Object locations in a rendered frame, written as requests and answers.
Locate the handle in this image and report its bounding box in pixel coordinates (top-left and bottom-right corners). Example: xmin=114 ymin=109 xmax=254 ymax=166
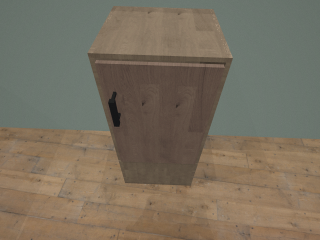
xmin=108 ymin=91 xmax=121 ymax=127

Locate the cupboard door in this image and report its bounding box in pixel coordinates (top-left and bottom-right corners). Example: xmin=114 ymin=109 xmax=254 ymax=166
xmin=95 ymin=60 xmax=225 ymax=165

